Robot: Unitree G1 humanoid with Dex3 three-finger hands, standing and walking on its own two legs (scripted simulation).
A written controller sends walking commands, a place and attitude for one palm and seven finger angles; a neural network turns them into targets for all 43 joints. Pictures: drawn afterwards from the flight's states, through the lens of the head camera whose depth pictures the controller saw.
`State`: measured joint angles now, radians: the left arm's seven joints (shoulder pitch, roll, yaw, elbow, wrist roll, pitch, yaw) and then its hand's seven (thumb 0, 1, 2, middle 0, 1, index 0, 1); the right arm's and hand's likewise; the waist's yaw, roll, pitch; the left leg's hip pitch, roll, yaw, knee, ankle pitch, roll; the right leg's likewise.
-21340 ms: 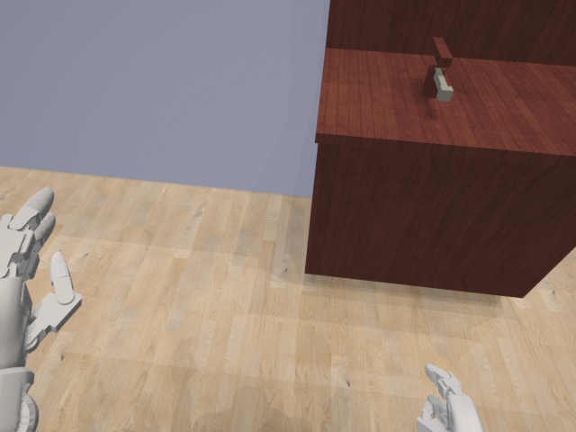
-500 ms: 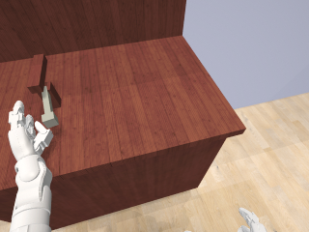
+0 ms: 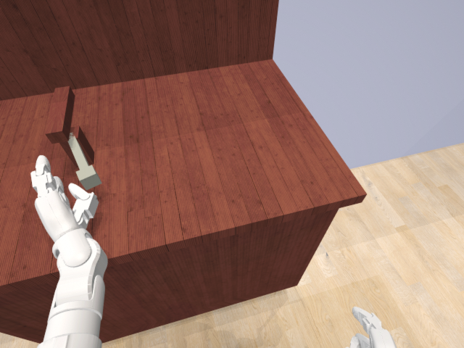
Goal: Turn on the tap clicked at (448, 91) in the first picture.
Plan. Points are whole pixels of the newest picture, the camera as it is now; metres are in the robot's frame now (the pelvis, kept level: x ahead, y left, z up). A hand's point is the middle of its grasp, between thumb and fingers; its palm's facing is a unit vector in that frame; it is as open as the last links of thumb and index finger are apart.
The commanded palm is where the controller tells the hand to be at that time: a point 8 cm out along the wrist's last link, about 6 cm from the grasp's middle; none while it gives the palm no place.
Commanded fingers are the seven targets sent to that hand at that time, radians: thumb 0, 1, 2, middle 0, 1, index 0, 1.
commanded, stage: push the lever round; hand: left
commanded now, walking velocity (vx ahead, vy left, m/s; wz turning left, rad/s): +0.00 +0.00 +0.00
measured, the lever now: (89, 177) +0.37 +0.28 +0.09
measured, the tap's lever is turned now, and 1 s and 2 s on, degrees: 19 44 69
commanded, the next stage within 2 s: none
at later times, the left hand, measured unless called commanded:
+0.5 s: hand (116, 186) +0.36 +0.23 +0.07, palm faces +0.74 -0.67 -0.07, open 7.6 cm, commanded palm +0.32 +0.26 +0.07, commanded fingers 0.00 0.90 0.90 -0.15 -0.15 -0.15 -0.15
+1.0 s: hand (130, 177) +0.38 +0.21 +0.07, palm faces +0.80 -0.59 -0.07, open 7.6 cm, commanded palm +0.34 +0.23 +0.07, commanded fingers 0.00 0.90 0.90 -0.15 -0.15 -0.15 -0.15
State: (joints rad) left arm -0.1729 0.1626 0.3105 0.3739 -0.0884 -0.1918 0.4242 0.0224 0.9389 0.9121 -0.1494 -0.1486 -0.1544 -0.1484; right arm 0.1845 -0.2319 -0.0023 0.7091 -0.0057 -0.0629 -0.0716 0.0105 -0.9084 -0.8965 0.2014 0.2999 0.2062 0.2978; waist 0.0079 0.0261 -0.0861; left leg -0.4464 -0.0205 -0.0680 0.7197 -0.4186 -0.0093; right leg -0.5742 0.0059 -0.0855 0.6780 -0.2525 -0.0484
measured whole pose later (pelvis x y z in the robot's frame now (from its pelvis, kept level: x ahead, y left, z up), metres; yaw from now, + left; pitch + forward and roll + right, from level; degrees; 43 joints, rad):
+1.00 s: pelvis +0.00 -0.01 +0.00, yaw +0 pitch +10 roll +0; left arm -0.43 0.03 0.25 0.57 0.04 -0.13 0.82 0.01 0.95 0.92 -0.15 -0.15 -0.15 -0.15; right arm 0.16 -0.21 -0.03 0.77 -0.06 0.00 -0.03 0.01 -0.91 -0.90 0.20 0.30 0.21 0.30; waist -0.01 0.02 -0.11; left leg -0.48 -0.02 -0.08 0.73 -0.41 -0.02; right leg -0.61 0.01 -0.09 0.69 -0.25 -0.06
